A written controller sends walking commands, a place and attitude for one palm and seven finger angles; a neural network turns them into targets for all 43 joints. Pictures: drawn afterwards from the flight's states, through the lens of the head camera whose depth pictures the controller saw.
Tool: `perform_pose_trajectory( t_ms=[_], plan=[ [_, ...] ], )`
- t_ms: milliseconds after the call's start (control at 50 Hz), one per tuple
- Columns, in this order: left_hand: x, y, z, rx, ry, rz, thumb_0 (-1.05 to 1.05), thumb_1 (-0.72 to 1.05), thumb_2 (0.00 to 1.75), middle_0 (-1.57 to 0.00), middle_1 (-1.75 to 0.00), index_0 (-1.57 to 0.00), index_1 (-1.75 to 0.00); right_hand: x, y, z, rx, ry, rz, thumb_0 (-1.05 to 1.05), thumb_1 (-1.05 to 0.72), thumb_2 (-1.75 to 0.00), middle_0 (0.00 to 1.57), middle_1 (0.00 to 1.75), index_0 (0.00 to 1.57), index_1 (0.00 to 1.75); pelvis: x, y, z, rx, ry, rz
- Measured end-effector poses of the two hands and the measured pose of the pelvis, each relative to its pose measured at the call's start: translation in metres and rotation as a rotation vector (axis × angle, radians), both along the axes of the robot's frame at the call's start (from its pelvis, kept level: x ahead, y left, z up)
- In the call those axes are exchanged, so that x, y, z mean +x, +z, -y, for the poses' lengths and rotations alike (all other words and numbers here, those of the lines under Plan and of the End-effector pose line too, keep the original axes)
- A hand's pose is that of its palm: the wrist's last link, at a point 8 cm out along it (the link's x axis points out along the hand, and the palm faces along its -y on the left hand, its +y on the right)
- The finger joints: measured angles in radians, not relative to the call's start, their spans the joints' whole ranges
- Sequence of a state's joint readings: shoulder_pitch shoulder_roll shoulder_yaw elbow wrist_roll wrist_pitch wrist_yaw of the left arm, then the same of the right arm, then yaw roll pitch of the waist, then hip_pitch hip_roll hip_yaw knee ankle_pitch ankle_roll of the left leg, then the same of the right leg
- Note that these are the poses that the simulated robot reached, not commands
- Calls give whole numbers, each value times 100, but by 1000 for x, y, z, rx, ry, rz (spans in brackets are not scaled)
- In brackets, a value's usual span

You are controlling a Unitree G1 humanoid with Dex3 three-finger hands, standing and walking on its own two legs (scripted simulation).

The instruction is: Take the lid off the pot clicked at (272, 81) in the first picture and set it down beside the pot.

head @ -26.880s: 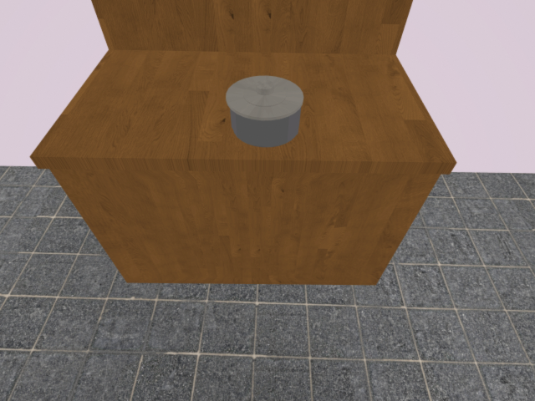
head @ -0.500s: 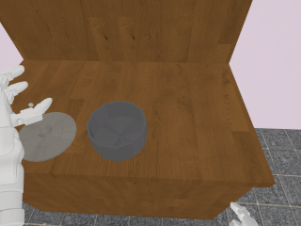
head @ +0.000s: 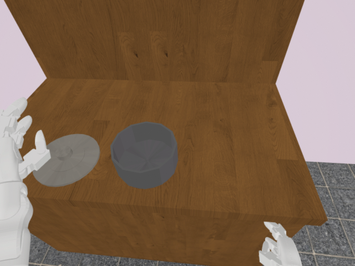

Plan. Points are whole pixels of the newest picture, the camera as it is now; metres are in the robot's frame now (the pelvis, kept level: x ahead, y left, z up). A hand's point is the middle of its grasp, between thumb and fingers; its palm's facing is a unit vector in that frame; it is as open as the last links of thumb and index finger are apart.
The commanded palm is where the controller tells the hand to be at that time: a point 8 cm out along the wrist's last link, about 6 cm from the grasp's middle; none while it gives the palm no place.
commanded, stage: draw the hand back to the body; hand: left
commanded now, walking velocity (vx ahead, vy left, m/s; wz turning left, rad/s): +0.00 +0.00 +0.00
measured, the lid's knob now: (64, 152) +0.40 +0.40 -0.02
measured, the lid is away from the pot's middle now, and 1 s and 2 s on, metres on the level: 0.25 0.25 0.25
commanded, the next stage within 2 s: step back with the hand held close in 0.82 s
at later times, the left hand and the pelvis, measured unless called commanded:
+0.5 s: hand (37, 187) +0.20 +0.27 +0.16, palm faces +0.45 -0.82 -0.35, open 7.5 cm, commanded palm +0.14 +0.29 +0.18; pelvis -0.01 +0.01 +0.00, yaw +0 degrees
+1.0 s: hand (33, 199) +0.17 +0.26 +0.16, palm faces +0.43 -0.81 -0.39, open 7.5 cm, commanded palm +0.12 +0.29 +0.17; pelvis -0.02 +0.01 +0.00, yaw -1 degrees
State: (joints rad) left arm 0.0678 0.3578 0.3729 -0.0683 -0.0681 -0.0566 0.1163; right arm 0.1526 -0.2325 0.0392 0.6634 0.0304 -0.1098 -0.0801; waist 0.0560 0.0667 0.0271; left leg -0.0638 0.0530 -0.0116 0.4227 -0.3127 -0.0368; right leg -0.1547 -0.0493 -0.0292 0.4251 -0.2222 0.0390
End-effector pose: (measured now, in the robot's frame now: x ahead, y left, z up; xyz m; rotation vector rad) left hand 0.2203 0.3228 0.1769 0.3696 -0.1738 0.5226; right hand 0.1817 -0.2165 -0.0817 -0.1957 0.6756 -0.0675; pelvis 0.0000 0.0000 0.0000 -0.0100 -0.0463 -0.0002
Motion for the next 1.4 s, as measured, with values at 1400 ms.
perform_pose_trajectory(
  t_ms=[1400],
  plan=[
    [-124, -6, 13, 181, -216, -1, 2, 88, 90, -21, -30, -21, -30, -83, 7, -16, -47, -98, -10, 1, -90, -90, 20, 30, 20, 30, -60, -15, -29, 11, -24, -28]
  ],
)
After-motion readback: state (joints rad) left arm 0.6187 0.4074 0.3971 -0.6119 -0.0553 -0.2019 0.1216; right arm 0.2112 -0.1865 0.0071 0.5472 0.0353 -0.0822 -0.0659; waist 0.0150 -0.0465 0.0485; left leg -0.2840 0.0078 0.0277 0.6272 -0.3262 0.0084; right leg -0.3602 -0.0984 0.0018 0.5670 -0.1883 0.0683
